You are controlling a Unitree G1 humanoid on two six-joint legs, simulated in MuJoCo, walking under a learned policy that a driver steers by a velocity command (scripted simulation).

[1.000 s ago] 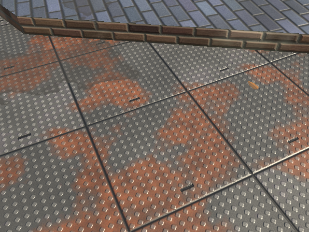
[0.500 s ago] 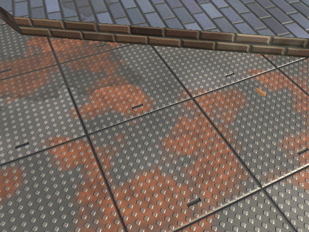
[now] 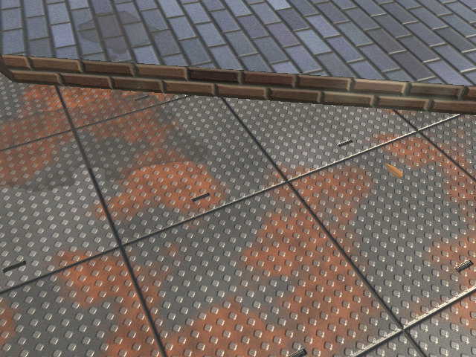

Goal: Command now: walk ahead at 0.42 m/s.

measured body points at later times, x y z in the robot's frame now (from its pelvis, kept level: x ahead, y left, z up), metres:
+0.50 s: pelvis +0.24 -0.09 +0.00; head +0.26 -0.10 +0.45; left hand +0.29 +0.16 -0.13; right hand +0.32 -0.36 -0.14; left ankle +0.22 +0.06 -0.65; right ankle +0.28 -0.17 -0.74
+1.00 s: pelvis +0.53 -0.04 -0.01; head +0.57 -0.03 +0.44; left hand +0.50 +0.22 -0.16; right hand +0.70 -0.29 -0.13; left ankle +0.62 +0.05 -0.74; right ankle +0.35 -0.17 -0.65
